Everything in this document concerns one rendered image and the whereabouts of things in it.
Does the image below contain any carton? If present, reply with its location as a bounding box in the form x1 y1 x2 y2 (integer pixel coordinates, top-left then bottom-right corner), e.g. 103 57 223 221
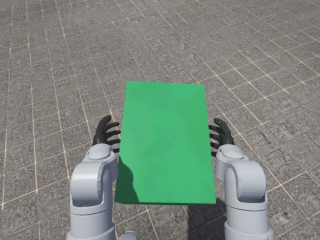
114 80 216 206

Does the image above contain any left robot forearm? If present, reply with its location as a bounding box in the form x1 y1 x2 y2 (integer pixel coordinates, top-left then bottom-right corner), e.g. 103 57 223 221
66 143 119 240

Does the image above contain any robot left hand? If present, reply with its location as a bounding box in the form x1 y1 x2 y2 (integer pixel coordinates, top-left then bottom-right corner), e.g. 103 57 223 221
92 115 121 153

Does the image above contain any right robot forearm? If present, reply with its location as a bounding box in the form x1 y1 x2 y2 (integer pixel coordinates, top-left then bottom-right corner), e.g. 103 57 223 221
214 144 275 240

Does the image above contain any robot right hand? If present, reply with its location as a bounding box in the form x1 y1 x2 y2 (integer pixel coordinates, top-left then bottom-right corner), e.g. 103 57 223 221
208 117 235 157

